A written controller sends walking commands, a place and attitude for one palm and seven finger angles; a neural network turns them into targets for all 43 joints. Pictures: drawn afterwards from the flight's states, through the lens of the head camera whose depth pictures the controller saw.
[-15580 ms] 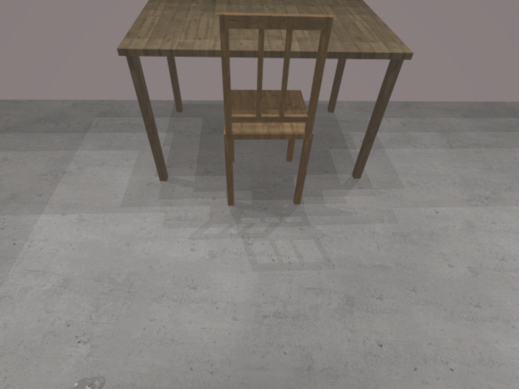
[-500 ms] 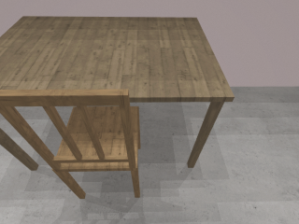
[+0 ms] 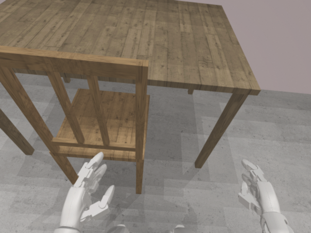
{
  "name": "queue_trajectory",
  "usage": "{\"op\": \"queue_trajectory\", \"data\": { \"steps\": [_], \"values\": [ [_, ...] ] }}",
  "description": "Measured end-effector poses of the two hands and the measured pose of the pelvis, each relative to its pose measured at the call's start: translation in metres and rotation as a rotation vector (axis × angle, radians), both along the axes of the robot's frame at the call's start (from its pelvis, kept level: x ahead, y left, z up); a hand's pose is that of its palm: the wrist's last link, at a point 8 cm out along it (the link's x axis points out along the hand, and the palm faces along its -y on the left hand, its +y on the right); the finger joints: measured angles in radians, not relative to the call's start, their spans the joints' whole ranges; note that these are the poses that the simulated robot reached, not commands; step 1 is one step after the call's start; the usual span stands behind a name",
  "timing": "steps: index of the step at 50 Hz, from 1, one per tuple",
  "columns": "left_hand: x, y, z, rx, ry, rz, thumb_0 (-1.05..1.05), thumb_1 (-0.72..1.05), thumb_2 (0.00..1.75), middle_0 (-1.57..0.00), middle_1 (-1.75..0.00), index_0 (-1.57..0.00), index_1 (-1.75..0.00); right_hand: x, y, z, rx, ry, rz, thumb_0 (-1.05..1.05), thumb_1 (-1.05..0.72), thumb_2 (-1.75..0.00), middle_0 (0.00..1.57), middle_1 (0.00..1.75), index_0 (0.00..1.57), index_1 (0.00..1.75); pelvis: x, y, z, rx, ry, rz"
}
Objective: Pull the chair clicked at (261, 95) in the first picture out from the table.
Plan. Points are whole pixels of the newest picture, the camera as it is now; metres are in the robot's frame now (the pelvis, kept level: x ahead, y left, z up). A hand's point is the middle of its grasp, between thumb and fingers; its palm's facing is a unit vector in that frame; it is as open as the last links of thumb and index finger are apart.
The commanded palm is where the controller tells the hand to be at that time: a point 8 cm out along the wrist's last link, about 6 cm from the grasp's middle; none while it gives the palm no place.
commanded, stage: raise the hand toward the chair's back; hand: left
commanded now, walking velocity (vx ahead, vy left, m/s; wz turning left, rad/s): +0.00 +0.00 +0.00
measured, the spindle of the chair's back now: (69, 113) +0.44 +0.30 +0.01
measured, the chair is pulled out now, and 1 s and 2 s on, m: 0.00 0.00 0.00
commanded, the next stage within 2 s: aim the fingers beside a spindle in 1.68 s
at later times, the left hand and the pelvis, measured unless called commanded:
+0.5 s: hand (77, 193) +0.20 +0.19 +0.02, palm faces +0.12 -0.99 -0.04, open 13.5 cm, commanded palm +0.17 +0.24 +0.02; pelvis -0.01 +0.00 -0.02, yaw +1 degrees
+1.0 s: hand (71, 185) +0.22 +0.21 +0.02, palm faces -0.01 -1.00 -0.05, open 16.8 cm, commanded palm +0.20 +0.28 +0.03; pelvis -0.01 +0.02 -0.02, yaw +2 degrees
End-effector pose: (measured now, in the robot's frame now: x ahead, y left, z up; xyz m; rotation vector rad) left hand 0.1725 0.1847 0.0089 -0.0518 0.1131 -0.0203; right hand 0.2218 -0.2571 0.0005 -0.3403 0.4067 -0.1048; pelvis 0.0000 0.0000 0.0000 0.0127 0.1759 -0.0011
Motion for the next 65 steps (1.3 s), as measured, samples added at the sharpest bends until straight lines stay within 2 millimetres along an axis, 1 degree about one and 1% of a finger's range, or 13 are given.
{"op": "queue_trajectory", "data": {
  "steps": [3,7,12,17,20,24,31,36,43,48,53,60,65],
  "values": [
    [-0.037,0.022,-0.027,0.057,0.122,0.095,0.01,0.55,0.74,-0.17,-0.24,-0.17,-0.25,0.022,0.016,-0.015,0.003,-0.009,0.072,0.01,-0.90,-0.90,0.19,0.30,0.19,0.30,-0.004,-0.003,-0.016,-0.011,0.039,0.018],
    [-0.056,0.051,-0.005,0.127,-0.014,0.212,0.02,0.45,0.71,-0.16,-0.23,-0.15,-0.23,0.029,0.045,-0.050,0.047,0.023,0.147,0.01,-0.90,-0.90,0.19,0.30,0.19,0.30,-0.010,-0.006,-0.033,-0.042,0.070,0.045],
    [-0.020,0.037,0.034,0.130,-0.290,0.058,0.02,0.34,0.66,-0.13,-0.21,-0.13,-0.21,0.002,0.075,-0.100,0.139,0.119,0.178,0.01,-0.90,-0.90,0.20,0.30,0.20,0.30,-0.022,-0.005,-0.046,-0.068,0.089,0.061],
    [0.021,0.014,0.005,0.074,-0.050,-0.167,0.01,0.22,0.61,-0.12,-0.19,-0.12,-0.19,-0.051,0.072,-0.122,0.214,0.261,0.045,0.01,-0.90,-0.90,0.20,0.30,0.20,0.30,-0.025,-0.004,-0.041,-0.048,0.101,0.040],
    [0.021,0.024,-0.006,0.032,0.101,-0.092,0.01,0.15,0.58,-0.12,-0.18,-0.12,-0.18,-0.078,0.055,-0.119,0.207,0.321,-0.056,0.01,-0.90,-0.90,0.20,0.30,0.20,0.30,-0.021,-0.002,-0.031,-0.038,0.094,0.024],
    [0.006,0.052,0.014,0.070,0.048,0.108,0.01,0.06,0.54,-0.12,-0.17,-0.12,-0.17,-0.099,0.029,-0.108,0.145,0.351,-0.129,0.01,-0.90,-0.90,0.20,0.30,0.20,0.30,-0.015,0.000,-0.022,-0.037,0.089,0.017],
    [0.002,0.063,0.020,0.131,-0.111,0.063,0.00,-0.11,0.47,-0.09,-0.14,-0.09,-0.14,-0.089,0.005,-0.101,0.038,0.311,-0.102,0.01,-0.90,-0.90,0.20,0.30,0.20,0.30,-0.017,0.005,-0.029,-0.055,0.103,0.041],
    [0.015,0.053,-0.001,0.082,-0.003,-0.066,0.00,-0.23,0.42,-0.08,-0.12,-0.08,-0.13,-0.066,0.013,-0.088,0.039,0.224,-0.104,0.01,-0.90,-0.90,0.20,0.30,0.20,0.30,-0.016,0.008,-0.028,-0.056,0.104,0.033],
    [0.021,0.082,0.040,0.107,-0.128,0.101,0.00,-0.38,0.35,-0.07,-0.10,-0.07,-0.10,-0.040,0.044,-0.072,0.099,0.166,-0.041,0.01,-0.90,-0.90,0.20,0.30,0.20,0.30,-0.006,0.013,-0.017,-0.060,0.087,0.038],
    [0.025,0.084,0.029,0.119,-0.081,0.053,0.00,-0.45,0.32,-0.06,-0.09,-0.06,-0.09,-0.030,0.061,-0.075,0.118,0.174,0.022,0.01,-0.90,-0.90,0.20,0.30,0.20,0.30,-0.005,0.017,-0.017,-0.066,0.089,0.047],
    [0.027,0.081,0.016,0.095,0.007,-0.017,-0.01,-0.48,0.31,-0.06,-0.08,-0.06,-0.09,-0.034,0.063,-0.076,0.108,0.196,0.014,0.01,-0.90,-0.90,0.20,0.30,0.20,0.30,-0.004,0.019,-0.016,-0.067,0.089,0.041],
    [0.037,0.104,0.046,0.137,-0.146,0.087,-0.01,-0.49,0.30,-0.06,-0.08,-0.06,-0.08,-0.049,0.053,-0.080,0.084,0.250,-0.015,0.01,-0.90,-0.90,0.20,0.30,0.20,0.30,-0.002,0.020,-0.013,-0.070,0.088,0.046],
    [0.046,0.100,0.030,0.115,-0.057,0.019,-0.01,-0.49,0.30,-0.06,-0.08,-0.05,-0.08,-0.060,0.045,-0.082,0.082,0.276,-0.046,0.01,-0.90,-0.90,0.20,0.30,0.20,0.30,-0.004,0.021,-0.013,-0.069,0.090,0.043]
  ]
}}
